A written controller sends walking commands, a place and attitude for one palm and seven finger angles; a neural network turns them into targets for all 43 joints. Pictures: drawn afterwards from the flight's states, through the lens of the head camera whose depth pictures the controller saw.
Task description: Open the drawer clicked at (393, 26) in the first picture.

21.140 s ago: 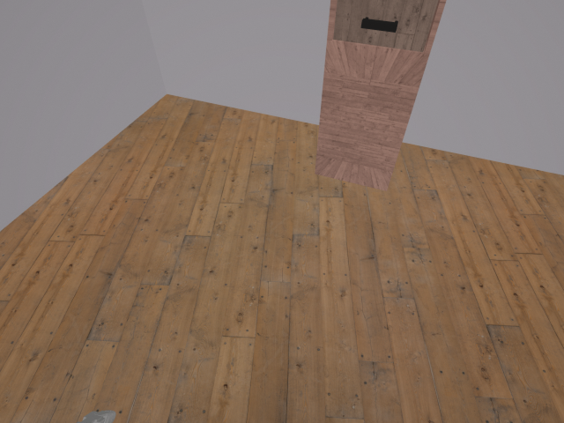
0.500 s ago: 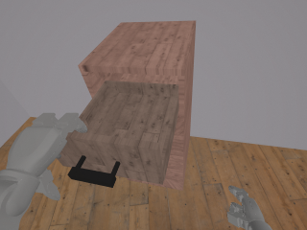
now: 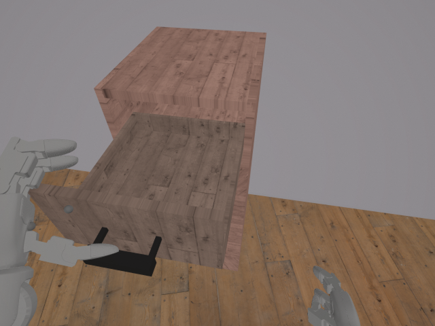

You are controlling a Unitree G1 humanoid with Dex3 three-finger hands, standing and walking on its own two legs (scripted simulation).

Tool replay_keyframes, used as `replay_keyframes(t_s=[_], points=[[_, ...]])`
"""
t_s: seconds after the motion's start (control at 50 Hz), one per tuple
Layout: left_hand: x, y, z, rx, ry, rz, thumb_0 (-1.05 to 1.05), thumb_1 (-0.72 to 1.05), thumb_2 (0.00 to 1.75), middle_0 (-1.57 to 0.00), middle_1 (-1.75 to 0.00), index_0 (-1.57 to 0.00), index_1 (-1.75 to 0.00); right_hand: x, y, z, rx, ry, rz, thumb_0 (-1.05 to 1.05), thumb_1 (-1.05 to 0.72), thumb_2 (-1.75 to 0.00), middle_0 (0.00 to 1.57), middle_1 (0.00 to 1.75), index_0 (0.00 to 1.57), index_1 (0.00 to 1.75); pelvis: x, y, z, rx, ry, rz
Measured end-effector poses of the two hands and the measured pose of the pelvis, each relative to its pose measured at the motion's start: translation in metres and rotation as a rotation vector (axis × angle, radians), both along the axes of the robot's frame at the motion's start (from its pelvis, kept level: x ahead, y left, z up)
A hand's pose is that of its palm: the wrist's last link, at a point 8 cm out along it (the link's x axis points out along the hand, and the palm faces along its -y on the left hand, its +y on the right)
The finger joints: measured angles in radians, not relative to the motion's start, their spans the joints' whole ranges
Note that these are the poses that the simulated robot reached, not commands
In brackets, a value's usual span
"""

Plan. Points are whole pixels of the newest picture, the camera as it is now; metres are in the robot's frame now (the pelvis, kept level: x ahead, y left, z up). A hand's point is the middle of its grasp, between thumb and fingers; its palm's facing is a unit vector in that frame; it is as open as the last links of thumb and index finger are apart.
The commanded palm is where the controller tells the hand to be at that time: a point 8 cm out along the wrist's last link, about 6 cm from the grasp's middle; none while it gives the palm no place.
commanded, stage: draw the hand back to the body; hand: left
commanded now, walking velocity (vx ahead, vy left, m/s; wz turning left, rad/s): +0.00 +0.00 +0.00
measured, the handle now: (124, 248) +0.23 +0.21 +0.03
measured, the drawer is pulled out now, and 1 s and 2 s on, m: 0.30 0.30 0.30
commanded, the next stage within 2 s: step back with the hand held close in 0.76 s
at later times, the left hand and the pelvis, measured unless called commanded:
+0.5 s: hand (53, 210) +0.19 +0.23 +0.21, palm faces +0.45 -0.80 -0.39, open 9.2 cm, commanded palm +0.14 +0.28 +0.22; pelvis +0.01 +0.00 +0.00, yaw +0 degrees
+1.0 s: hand (53, 209) +0.19 +0.23 +0.22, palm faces +0.44 -0.78 -0.45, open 7.5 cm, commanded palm +0.12 +0.27 +0.22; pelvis -0.01 -0.01 +0.00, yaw +0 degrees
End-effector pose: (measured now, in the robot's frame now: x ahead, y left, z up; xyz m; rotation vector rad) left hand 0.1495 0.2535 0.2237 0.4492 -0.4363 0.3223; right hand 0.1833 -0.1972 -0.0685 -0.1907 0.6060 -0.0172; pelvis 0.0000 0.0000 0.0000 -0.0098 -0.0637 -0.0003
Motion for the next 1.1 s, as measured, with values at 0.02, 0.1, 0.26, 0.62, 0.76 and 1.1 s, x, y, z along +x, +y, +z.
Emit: replay_keyframes(t_s=[0.02,0.1,0.26,0.62,0.76,1.1], points=[[0.002,0.001,0.000,-0.014,-0.012,0.001,-0.01,-0.32,0.38,-0.31,-1.08,-0.30,-1.08,-0.002,-0.001,-0.001,-0.004,0.006,-0.002,0.02,-0.91,-0.90,0.20,0.30,0.20,0.30,0.001,0.000,0.000,0.000,-0.001,-0.001],[0.008,0.004,0.001,-0.022,-0.016,-0.003,-0.01,-0.20,0.43,-0.29,-1.00,-0.29,-1.00,-0.007,-0.005,-0.004,-0.011,0.024,-0.014,0.02,-0.91,-0.90,0.20,0.30,0.20,0.30,0.005,0.001,0.000,-0.001,0.000,-0.005],[0.009,0.006,0.004,0.036,0.043,0.003,0.00,0.07,0.55,-0.27,-0.83,-0.27,-0.83,-0.003,-0.014,-0.008,-0.001,0.036,-0.050,0.02,-0.91,-0.90,0.20,0.30,0.20,0.30,0.009,0.003,0.001,0.001,0.016,-0.012],[-0.008,0.015,-0.003,0.007,0.068,0.109,0.01,0.69,0.82,-0.23,-0.43,-0.22,-0.43,0.010,-0.019,-0.004,0.011,0.007,-0.038,0.02,-0.91,-0.90,0.20,0.30,0.20,0.30,0.005,-0.007,0.001,0.002,0.011,0.002],[-0.010,0.011,-0.001,0.009,0.063,0.105,0.01,0.83,0.88,-0.22,-0.34,-0.21,-0.34,0.006,-0.021,-0.005,0.017,0.006,-0.039,0.02,-0.91,-0.90,0.20,0.30,0.20,0.30,0.002,-0.010,0.001,0.003,0.007,0.003],[0.003,0.013,0.000,0.141,0.108,0.026,0.01,0.88,0.90,-0.21,-0.30,-0.21,-0.30,-0.030,-0.042,-0.009,-0.016,0.098,-0.138,0.02,-0.91,-0.90,0.20,0.30,0.20,0.30,-0.014,-0.001,0.001,0.000,0.076,-0.021]])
